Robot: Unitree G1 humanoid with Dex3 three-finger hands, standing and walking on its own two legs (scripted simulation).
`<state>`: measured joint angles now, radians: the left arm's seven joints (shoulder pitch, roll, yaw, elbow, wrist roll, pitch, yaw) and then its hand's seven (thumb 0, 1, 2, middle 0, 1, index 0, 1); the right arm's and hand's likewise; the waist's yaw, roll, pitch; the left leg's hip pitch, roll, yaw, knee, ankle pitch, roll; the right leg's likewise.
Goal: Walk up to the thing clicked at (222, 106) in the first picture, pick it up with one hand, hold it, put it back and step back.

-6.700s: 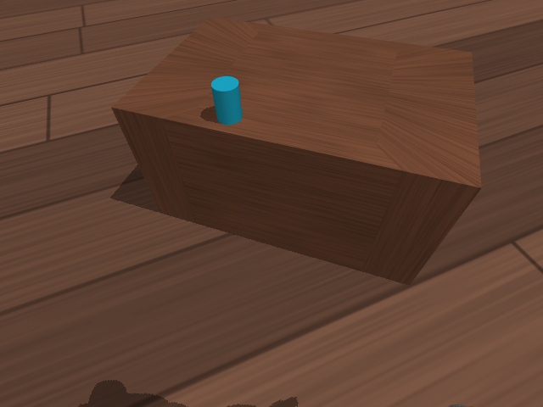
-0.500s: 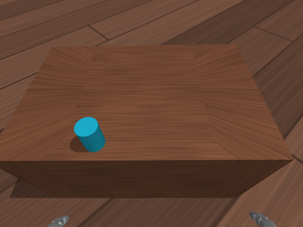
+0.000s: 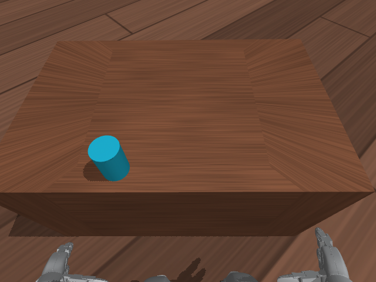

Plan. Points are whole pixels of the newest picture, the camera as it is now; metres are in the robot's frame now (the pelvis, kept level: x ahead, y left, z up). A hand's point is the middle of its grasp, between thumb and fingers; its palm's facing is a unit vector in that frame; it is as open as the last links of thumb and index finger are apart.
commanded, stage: go down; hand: left
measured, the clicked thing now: (110, 159) +0.43 +0.24 -0.10
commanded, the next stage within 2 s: none
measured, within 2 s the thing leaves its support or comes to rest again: neither
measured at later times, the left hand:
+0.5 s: hand (77, 263) +0.17 +0.27 -0.11, palm faces +0.08 -0.94 -0.32, open 17.5 cm
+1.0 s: hand (43, 242) +0.20 +0.33 -0.05, palm faces +0.21 -0.93 -0.31, open 17.5 cm
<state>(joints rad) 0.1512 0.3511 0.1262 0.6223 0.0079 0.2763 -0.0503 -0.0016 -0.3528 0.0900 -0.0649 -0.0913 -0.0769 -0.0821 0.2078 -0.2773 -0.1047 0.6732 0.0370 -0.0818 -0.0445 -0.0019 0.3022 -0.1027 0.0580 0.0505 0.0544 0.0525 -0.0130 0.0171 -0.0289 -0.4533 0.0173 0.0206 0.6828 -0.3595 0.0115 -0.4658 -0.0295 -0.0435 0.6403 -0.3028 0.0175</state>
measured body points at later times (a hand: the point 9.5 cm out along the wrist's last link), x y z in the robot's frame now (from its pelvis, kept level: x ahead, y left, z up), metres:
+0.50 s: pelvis +0.01 +0.01 -0.01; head +0.06 +0.01 +0.44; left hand +0.16 +0.32 -0.08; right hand +0.17 -0.27 -0.09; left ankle -0.01 +0.11 -0.72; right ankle +0.01 -0.13 -0.72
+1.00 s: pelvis +0.00 +0.00 -0.02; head +0.03 +0.01 +0.43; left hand +0.19 +0.38 -0.03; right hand +0.16 -0.24 -0.07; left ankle -0.01 +0.11 -0.72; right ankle +0.01 -0.13 -0.72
